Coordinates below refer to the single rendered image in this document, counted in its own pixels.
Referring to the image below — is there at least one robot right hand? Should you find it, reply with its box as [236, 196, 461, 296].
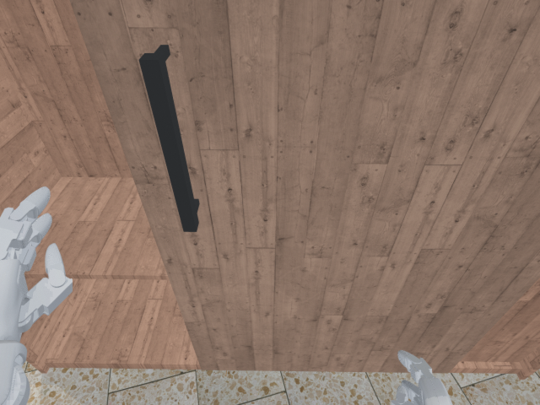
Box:
[391, 350, 453, 405]

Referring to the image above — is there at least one left robot forearm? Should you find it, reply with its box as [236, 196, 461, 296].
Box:
[0, 340, 30, 405]

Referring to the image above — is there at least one robot left hand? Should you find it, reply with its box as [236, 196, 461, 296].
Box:
[0, 186, 73, 342]

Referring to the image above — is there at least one wardrobe door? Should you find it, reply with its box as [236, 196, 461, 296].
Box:
[70, 0, 540, 373]
[460, 278, 540, 362]

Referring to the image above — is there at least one handle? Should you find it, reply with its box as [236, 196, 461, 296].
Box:
[139, 45, 200, 232]

